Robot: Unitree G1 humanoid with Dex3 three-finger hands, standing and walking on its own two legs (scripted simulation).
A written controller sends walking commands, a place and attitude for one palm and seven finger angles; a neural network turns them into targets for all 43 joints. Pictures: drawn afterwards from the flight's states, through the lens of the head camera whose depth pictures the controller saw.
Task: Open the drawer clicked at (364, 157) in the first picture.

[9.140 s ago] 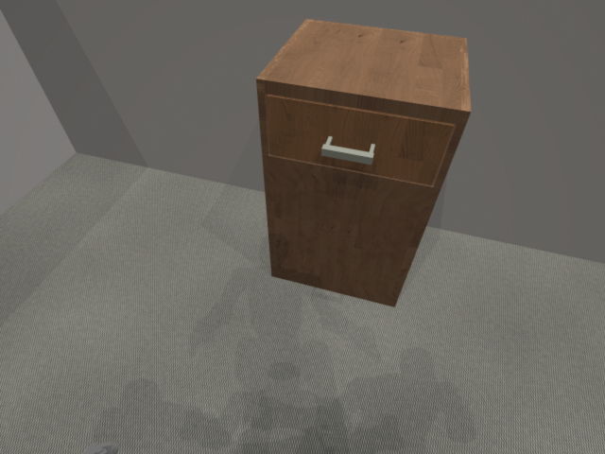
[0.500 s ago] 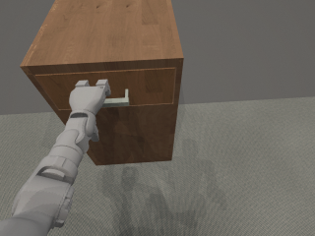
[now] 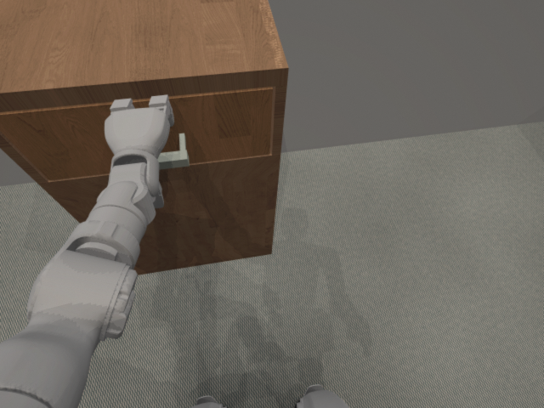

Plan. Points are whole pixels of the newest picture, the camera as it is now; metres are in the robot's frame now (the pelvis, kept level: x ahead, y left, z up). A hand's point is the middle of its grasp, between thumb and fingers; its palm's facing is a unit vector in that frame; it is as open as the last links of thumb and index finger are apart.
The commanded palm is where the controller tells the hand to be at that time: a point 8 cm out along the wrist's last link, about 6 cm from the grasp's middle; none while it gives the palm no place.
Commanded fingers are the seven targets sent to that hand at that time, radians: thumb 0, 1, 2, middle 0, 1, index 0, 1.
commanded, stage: move the hooked fingers above the handle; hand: left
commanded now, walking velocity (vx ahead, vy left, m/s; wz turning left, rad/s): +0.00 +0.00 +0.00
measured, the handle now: (151, 152) +0.56 +0.16 -0.03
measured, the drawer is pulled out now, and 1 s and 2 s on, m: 0.00 0.00 0.00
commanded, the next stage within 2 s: lower the fingers behind the handle in 0.64 s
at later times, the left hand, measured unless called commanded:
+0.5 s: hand (143, 156) +0.51 +0.15 +0.02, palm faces -0.05 -0.03 -1.00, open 13.8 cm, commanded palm +0.49 +0.15 +0.08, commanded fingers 0.00 -0.50 0.30 -0.30 -1.20 -0.30 -1.20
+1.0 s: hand (147, 167) +0.50 +0.15 +0.01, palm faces -0.08 -0.03 -1.00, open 13.8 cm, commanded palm +0.49 +0.15 +0.06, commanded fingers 0.00 -0.50 0.30 -0.30 -1.20 -0.30 -1.20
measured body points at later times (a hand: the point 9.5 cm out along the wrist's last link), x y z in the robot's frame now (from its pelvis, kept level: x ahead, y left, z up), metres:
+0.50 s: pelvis +0.01 +0.00 +0.00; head +0.12 +0.00 +0.44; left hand +0.51 +0.15 +0.08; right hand +0.00 -0.27 -0.13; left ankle +0.00 +0.11 -0.70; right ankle -0.02 -0.13 -0.70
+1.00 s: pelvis +0.01 +0.00 +0.00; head +0.11 -0.01 +0.44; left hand +0.50 +0.15 +0.07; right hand +0.00 -0.28 -0.13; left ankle +0.00 +0.11 -0.70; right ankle -0.02 -0.13 -0.70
